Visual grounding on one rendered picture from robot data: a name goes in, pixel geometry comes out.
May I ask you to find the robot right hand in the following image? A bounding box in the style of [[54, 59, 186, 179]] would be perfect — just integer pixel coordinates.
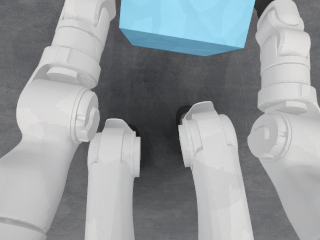
[[254, 0, 275, 19]]

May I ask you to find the robot left forearm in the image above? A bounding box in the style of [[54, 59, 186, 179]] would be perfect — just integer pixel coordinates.
[[16, 0, 116, 128]]

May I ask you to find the right robot upper arm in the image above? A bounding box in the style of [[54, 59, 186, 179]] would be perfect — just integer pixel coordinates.
[[247, 111, 320, 240]]

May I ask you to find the right robot shin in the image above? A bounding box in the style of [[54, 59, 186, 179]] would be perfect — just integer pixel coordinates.
[[184, 101, 238, 152]]

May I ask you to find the robot right foot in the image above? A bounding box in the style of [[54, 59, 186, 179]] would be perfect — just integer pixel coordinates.
[[176, 105, 192, 136]]

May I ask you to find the carton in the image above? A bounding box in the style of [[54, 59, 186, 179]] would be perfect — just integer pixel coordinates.
[[119, 0, 255, 57]]

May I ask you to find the robot right forearm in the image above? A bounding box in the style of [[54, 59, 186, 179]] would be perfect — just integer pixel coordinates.
[[255, 0, 320, 121]]

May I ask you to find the left robot upper arm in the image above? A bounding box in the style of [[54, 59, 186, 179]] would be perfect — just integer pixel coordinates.
[[0, 79, 100, 240]]

